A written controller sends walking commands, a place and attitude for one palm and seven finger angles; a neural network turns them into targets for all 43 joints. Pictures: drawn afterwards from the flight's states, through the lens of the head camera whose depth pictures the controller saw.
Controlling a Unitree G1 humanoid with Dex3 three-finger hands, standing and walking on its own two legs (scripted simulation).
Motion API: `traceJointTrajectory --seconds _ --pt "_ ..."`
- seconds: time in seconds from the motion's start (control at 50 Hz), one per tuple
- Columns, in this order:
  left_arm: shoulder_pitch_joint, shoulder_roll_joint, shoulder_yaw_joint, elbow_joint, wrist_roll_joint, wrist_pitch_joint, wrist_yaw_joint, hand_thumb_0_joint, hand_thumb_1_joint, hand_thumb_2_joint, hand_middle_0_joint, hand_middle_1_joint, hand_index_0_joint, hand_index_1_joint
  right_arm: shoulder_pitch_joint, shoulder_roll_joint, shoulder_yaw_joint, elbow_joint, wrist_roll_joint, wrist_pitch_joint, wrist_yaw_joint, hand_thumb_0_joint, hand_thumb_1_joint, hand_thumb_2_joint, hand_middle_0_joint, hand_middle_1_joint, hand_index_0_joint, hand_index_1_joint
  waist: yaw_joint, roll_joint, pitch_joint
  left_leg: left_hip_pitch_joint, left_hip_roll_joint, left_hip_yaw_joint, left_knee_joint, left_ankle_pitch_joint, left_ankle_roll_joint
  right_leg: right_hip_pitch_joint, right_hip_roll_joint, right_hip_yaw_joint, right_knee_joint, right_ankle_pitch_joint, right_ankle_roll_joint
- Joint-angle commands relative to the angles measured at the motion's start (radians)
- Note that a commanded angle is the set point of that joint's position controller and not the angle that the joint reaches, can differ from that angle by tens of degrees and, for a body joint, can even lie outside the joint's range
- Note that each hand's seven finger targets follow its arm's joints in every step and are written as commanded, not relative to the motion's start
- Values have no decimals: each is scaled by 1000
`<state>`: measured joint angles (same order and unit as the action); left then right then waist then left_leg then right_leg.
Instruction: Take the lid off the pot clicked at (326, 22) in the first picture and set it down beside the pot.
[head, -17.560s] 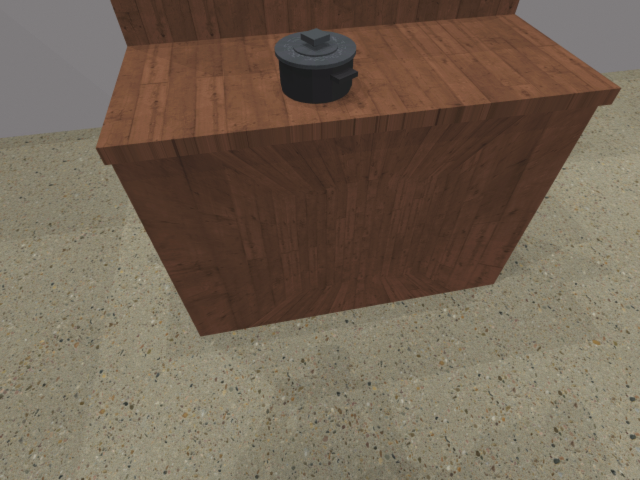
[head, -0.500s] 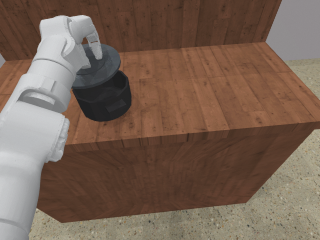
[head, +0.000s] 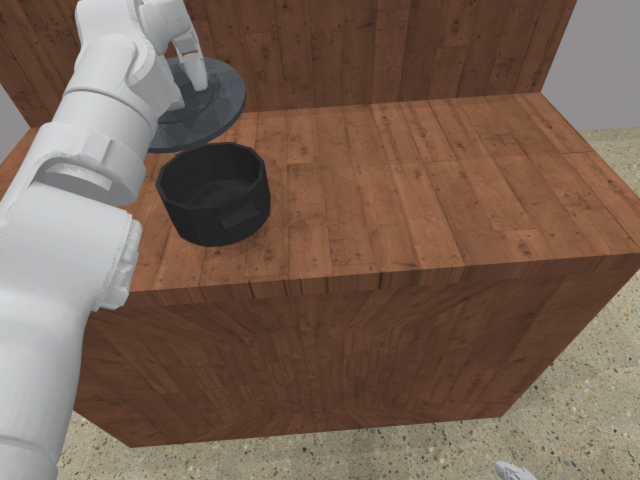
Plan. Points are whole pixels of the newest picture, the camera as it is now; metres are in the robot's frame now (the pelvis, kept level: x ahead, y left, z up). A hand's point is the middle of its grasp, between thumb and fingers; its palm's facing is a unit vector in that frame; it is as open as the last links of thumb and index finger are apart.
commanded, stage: lift the lid straight up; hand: left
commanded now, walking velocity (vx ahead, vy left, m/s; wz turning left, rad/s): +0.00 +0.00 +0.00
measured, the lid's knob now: (168, 83) +0.50 +0.17 +0.27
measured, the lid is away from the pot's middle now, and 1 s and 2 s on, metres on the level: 0.02 0.06 0.18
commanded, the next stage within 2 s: move the lid sideways beside the pot in 0.58 s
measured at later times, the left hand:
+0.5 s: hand (150, 42) +0.48 +0.16 +0.33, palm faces -0.15 -0.15 -0.98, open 6.4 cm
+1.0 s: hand (116, 56) +0.48 +0.20 +0.31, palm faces -0.16 -0.12 -0.98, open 6.4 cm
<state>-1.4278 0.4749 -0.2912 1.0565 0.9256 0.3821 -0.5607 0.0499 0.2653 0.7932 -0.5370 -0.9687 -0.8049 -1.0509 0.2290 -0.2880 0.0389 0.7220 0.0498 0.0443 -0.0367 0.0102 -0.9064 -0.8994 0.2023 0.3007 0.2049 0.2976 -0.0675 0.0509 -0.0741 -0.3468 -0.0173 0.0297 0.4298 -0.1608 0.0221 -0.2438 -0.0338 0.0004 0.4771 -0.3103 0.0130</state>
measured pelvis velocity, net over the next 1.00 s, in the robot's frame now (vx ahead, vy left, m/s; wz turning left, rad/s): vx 0.00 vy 0.00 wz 0.00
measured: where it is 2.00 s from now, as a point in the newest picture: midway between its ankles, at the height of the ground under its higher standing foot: outside the picture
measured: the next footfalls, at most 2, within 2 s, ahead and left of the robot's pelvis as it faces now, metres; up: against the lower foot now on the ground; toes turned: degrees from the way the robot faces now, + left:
none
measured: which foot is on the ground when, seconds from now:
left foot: down 0.00-1.00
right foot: down 0.00-1.00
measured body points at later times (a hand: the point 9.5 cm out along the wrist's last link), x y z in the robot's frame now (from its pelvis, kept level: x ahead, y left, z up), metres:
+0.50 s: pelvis +0.00 +0.00 +0.00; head +0.02 -0.02 +0.45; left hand +0.48 +0.16 +0.38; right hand +0.09 -0.26 -0.13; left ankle +0.03 +0.11 -0.74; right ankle -0.04 -0.13 -0.74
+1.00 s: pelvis +0.00 +0.00 +0.00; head +0.03 -0.01 +0.45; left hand +0.48 +0.20 +0.37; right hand +0.10 -0.26 -0.12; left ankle +0.03 +0.11 -0.74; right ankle -0.04 -0.13 -0.74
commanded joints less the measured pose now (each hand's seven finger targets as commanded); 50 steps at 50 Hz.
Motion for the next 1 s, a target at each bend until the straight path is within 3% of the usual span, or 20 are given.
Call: traceJointTrajectory --seconds 0.0,0.06,0.12,0.14,0.16,0.22,0.34,0.4,0.52,0.58,0.62,0.66,0.7,0.8,0.82,0.84,0.88,0.92,0.94,0.98 --pt "-669 232 57 -201 41 8 54 0 667 966 -747 -1094 -953 -1131 -47 -120 -37 -107 1 -32 -11 0 -900 -900 200 300 200 300 -12 -91 -382 337 -47 -32 14 257 53 -47 68 -17 -63 361 -43" --pt "-662 233 49 -123 52 23 55 0 667 966 -747 -1094 -953 -1131 -46 -122 -31 -93 2 -24 -16 0 -900 -900 200 300 200 300 -26 -111 -330 296 -50 -26 8 206 54 -60 67 -16 -76 342 -43" --pt "-702 227 50 -218 27 10 59 0 667 966 -747 -1094 -953 -1131 -54 -127 -36 -107 -4 -39 -15 0 -900 -900 200 300 200 300 -16 -53 -417 360 -47 -32 24 292 52 -35 62 -15 -63 392 -48" --pt "-712 243 54 -183 55 15 59 0 667 966 -747 -1094 -953 -1131 -47 -120 -32 -101 -3 -37 -13 0 -900 -900 200 300 200 300 -18 -76 -430 346 -48 -34 19 270 52 -29 66 -12 -63 373 -42" --pt "-699 227 45 -115 61 28 56 0 667 966 -747 -1094 -953 -1131 -43 -119 -32 -92 0 -33 -17 0 -900 -900 200 300 200 300 -28 -98 -363 312 -49 -27 13 224 55 -57 67 -16 -73 350 -42" --pt "-703 195 27 -128 34 29 56 0 667 966 -747 -1094 -953 -1131 -45 -127 -33 -91 1 -39 -14 0 -900 -900 200 300 200 300 -30 -60 -350 322 -46 -29 10 232 51 -66 63 -20 -78 350 -49" --pt "-762 278 77 -179 74 23 56 0 667 966 -747 -1094 -953 -1131 -26 -125 -35 -91 -6 -54 -9 0 -900 -900 200 300 200 300 -12 -62 -476 363 -44 -39 25 342 51 -11 66 -11 -59 400 -42" --pt "-701 249 60 -86 75 47 46 0 667 966 -747 -1094 -953 -1131 -28 -127 -34 -86 0 -41 -9 0 -900 -900 200 300 200 300 -15 -111 -360 289 -45 -28 9 267 53 -36 64 -19 -70 371 -43" --pt "-706 200 36 -201 40 39 44 0 667 966 -747 -1094 -953 -1131 -32 -134 -41 -102 -3 -46 -3 0 -900 -900 200 300 200 300 -9 -43 -426 369 -37 -35 29 394 54 -34 62 -21 -63 416 -48" --pt "-727 301 89 -147 81 49 41 0 667 966 -747 -1094 -953 -1131 -24 -132 -37 -95 -2 -37 -8 0 -900 -900 200 300 200 300 -9 -125 -405 302 -46 -27 12 275 58 -10 64 -16 -69 379 -38" --pt "-724 281 79 -189 50 37 43 0 667 966 -747 -1094 -953 -1131 -30 -136 -41 -104 -4 -45 -10 0 -900 -900 200 300 200 300 -4 -67 -429 330 -45 -22 26 339 57 -2 58 -15 -62 426 -46" --pt "-733 239 47 -123 72 50 43 0 667 966 -747 -1094 -953 -1131 -27 -126 -38 -92 4 -39 -9 0 -900 -900 200 300 200 300 -23 -91 -377 319 -40 -30 18 300 56 -52 66 -20 -70 371 -42" --pt "-686 292 66 -159 111 15 44 0 667 966 -747 -1094 -953 -1131 -39 -135 -39 -107 0 -23 -9 0 -900 -900 200 300 200 300 -15 -110 -374 292 -40 -25 15 261 51 -41 67 -18 -70 349 -43" --pt "-699 361 102 -177 108 -7 40 0 667 966 -747 -1094 -953 -1131 -41 -135 -41 -120 3 2 -16 0 -900 -900 200 300 200 300 -14 -105 -395 276 -43 -15 14 237 53 -8 62 -12 -66 361 -42" --pt "-694 333 78 -220 82 -21 39 0 667 966 -747 -1094 -953 -1131 -47 -141 -41 -129 3 -3 -14 0 -900 -900 200 300 200 300 -12 -39 -422 316 -42 -17 29 320 51 -10 58 -14 -59 403 -51" --pt "-719 343 83 -222 106 -23 42 0 667 966 -747 -1094 -953 -1131 -36 -130 -42 -126 2 -1 -11 0 -900 -900 200 300 200 300 -15 -38 -453 336 -39 -22 32 320 50 -19 64 -11 -60 380 -43" --pt "-685 320 62 -152 108 -13 35 0 667 966 -747 -1094 -953 -1131 -34 -132 -42 -116 10 10 -14 0 -900 -900 200 300 200 300 -29 -71 -363 295 -38 -22 23 268 50 -55 68 -22 -74 346 -44" --pt "-676 315 60 -208 80 -30 34 0 667 966 -747 -1094 -953 -1131 -38 -141 -44 -126 9 4 -15 0 -900 -900 200 300 200 300 -23 -30 -401 334 -37 -25 32 325 50 -43 65 -23 -68 374 -51" --pt "-721 367 94 -248 103 -37 37 0 667 966 -747 -1094 -953 -1131 -27 -136 -46 -124 7 3 -11 0 -900 -900 200 300 200 300 -20 -32 -460 356 -35 -30 35 333 49 -28 68 -15 -65 371 -43" --pt "-689 340 74 -220 104 -40 30 0 667 966 -747 -1094 -953 -1131 -24 -131 -49 -124 8 6 -12 0 -900 -900 200 300 200 300 -24 -26 -434 357 -36 -30 48 364 53 -51 71 -20 -65 384 -44"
